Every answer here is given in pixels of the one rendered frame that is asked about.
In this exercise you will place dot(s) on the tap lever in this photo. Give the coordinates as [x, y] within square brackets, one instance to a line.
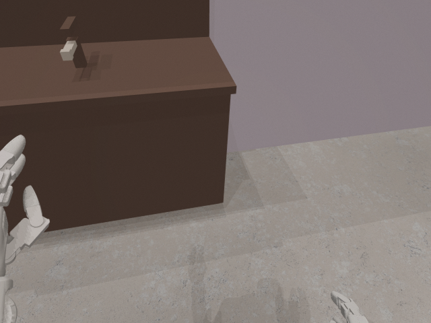
[68, 50]

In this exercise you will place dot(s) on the right robot hand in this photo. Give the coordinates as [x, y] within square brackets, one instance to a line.
[349, 309]

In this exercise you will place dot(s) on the robot left forearm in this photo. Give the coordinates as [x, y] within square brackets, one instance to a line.
[8, 309]

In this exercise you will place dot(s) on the counter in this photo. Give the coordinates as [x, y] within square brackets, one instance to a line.
[136, 124]

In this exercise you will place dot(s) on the left robot hand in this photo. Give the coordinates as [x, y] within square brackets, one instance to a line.
[27, 231]

